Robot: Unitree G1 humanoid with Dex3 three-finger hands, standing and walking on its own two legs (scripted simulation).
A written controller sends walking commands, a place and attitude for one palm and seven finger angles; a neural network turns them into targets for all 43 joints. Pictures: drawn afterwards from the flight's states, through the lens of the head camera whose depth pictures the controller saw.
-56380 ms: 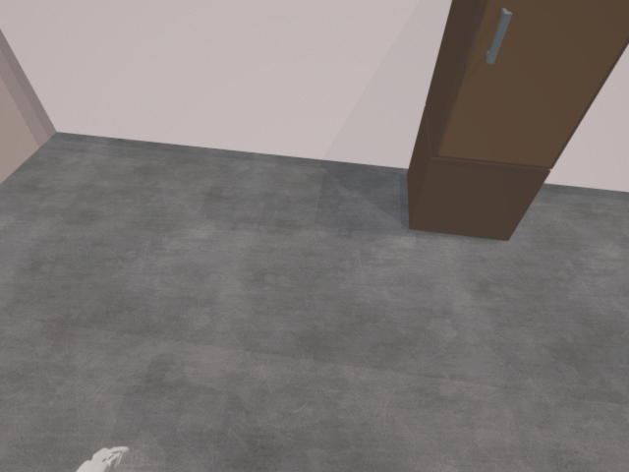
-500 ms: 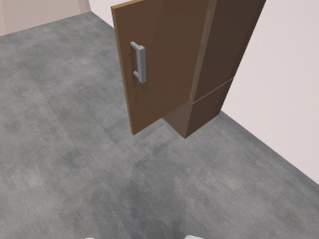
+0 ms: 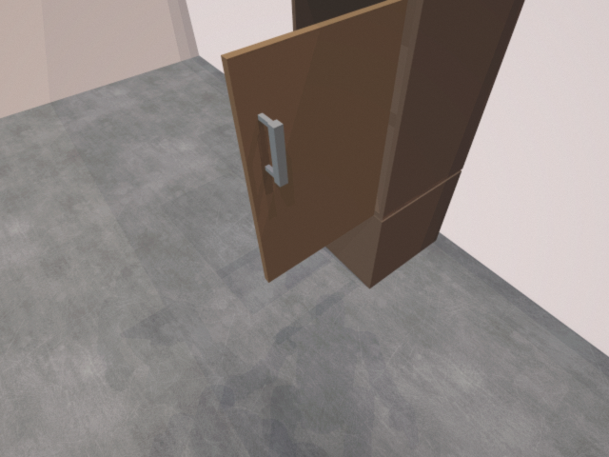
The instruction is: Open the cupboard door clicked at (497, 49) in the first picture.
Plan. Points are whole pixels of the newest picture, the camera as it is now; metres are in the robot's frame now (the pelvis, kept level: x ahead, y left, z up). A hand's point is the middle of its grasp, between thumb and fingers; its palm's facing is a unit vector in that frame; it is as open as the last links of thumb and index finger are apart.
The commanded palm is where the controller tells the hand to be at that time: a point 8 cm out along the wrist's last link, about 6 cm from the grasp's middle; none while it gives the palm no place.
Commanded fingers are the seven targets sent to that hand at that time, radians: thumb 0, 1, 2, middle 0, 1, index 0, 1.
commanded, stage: let the arm hang, fingers relaxed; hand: left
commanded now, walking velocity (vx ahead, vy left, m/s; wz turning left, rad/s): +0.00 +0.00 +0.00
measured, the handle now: (272, 150) +0.60 +0.09 +0.07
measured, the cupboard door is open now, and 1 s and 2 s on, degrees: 91 91 91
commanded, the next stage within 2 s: look to check the result in 0.28 s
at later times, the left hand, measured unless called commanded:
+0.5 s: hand out of the picture +0.11 +0.23 -0.15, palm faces -0.01 -0.95 -0.31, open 7.4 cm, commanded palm none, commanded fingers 0.00 0.90 0.90 -0.20 -0.30 -0.20 -0.30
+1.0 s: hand out of the picture +0.14 +0.23 -0.15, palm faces -0.01 -0.95 -0.32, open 7.4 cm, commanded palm none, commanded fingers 0.00 0.90 0.90 -0.20 -0.30 -0.20 -0.30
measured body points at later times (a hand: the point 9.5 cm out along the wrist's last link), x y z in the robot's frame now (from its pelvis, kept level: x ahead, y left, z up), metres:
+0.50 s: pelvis +0.03 -0.01 +0.01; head +0.05 -0.01 +0.45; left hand +0.11 +0.28 -0.13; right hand +0.10 -0.29 -0.14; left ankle +0.01 +0.12 -0.74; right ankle +0.05 -0.10 -0.74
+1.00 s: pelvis +0.05 -0.01 +0.01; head +0.07 -0.02 +0.46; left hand +0.14 +0.28 -0.13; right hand +0.12 -0.29 -0.14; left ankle +0.01 +0.12 -0.74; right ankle +0.05 -0.10 -0.74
